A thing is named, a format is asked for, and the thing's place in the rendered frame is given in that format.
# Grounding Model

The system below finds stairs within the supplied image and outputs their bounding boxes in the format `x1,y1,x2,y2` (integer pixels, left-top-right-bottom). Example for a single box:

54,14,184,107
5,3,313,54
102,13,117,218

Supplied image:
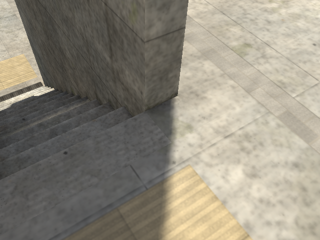
0,86,133,180

